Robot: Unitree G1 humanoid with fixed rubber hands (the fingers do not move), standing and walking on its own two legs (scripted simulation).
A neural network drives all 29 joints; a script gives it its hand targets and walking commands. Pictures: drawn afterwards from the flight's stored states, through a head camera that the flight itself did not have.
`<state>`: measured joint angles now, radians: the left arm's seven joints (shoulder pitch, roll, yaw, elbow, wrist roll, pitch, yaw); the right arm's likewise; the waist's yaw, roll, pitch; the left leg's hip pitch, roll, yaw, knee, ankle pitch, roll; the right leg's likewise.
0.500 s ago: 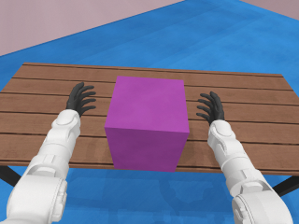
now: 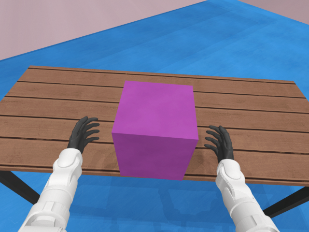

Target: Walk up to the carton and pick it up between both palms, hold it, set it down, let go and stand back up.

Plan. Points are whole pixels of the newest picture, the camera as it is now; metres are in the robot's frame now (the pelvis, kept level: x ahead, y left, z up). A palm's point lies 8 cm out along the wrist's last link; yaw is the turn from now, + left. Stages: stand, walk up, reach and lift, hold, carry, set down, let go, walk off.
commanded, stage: set down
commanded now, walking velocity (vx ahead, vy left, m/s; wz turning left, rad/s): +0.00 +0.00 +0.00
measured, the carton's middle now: (154, 132) +0.43 +0.00 -0.02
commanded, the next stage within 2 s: let go in 1.70 s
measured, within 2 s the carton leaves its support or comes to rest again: neither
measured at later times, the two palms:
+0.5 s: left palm (70, 181) +0.27 +0.23 -0.02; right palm (224, 185) +0.26 -0.18 -0.02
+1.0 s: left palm (68, 205) +0.22 +0.23 -0.05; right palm (230, 203) +0.22 -0.20 -0.05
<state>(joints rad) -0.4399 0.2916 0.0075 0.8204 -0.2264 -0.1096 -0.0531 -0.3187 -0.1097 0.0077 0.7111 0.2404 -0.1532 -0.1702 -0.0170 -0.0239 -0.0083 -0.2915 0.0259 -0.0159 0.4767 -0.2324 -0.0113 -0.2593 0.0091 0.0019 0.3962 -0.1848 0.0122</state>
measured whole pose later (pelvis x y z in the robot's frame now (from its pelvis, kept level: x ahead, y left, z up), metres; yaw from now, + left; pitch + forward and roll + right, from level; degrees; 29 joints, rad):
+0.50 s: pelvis +0.00 +0.00 -0.01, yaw +1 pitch +0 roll -1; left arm -0.15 0.29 -0.05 0.77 -0.25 -0.36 -0.07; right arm -0.10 -0.06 0.02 0.77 0.20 -0.41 -0.14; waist -0.01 -0.02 0.03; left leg -0.27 0.02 -0.03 0.56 -0.28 -0.01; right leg -0.24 0.01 -0.01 0.48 -0.24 0.01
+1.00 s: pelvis +0.01 +0.00 +0.00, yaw +0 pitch -3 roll -1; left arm 0.06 0.28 -0.06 0.69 -0.21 -0.32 -0.06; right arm 0.04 -0.09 0.01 0.80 0.15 -0.45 -0.08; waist 0.01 -0.01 0.06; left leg -0.17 0.02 -0.01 0.51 -0.29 -0.02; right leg -0.15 0.01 0.01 0.47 -0.26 0.01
